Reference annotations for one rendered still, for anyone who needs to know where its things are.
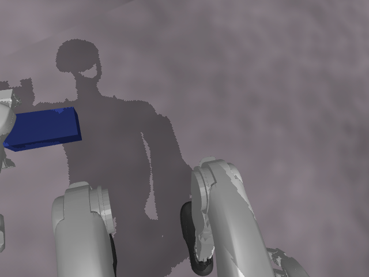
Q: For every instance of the carton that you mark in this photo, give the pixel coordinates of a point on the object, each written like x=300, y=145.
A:
x=43, y=128

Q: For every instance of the right robot foot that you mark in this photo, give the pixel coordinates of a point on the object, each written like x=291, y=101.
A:
x=199, y=267

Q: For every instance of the left robot hand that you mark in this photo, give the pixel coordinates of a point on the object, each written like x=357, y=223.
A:
x=8, y=102

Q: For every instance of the right robot hand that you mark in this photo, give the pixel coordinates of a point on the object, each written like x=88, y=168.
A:
x=290, y=267

